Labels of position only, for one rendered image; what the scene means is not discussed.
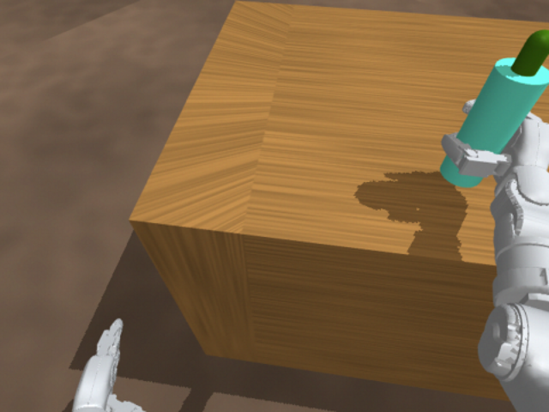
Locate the right robot hand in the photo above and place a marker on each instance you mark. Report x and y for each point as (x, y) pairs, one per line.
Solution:
(529, 146)

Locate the left robot hand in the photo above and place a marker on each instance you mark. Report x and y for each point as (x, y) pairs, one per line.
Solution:
(100, 373)

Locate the right robot arm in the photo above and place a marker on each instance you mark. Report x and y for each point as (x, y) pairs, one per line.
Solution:
(515, 343)

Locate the bottle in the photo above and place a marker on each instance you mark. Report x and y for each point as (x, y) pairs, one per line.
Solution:
(510, 92)

